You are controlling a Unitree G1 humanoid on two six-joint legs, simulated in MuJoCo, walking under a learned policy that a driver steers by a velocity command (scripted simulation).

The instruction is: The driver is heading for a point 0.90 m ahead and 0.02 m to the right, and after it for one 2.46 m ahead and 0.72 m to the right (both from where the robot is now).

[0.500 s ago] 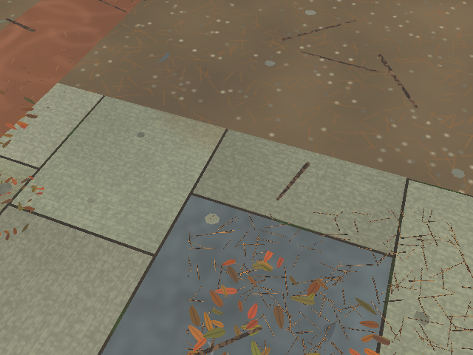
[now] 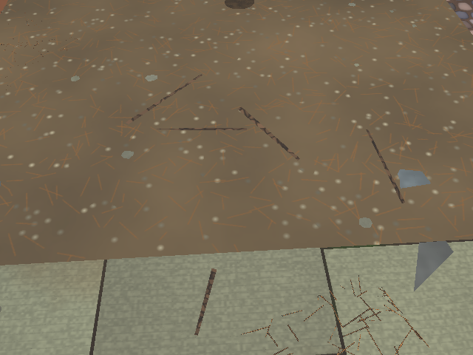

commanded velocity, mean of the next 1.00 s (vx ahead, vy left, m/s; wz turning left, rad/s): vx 1.00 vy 0.00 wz -0.04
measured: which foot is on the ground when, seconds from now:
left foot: down 0.00-0.26, up 0.28-0.72, down 0.74-1.00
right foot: up 0.00-0.24, down 0.26-0.76, up 0.78-1.00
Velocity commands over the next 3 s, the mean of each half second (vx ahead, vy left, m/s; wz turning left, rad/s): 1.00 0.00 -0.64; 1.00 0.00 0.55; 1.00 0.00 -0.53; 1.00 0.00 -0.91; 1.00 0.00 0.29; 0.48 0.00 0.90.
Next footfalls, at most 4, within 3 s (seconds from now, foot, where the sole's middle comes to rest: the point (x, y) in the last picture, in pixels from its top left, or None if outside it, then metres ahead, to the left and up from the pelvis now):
0.26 right None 0.43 -0.13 -0.77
0.74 left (273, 233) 0.91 -0.11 -0.77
1.24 right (305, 138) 1.37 -0.28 -0.77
1.66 left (275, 70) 1.83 -0.20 -0.77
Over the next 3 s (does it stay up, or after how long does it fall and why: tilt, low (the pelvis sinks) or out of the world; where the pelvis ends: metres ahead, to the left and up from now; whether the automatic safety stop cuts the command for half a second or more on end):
stays up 2.48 -0.92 -0.02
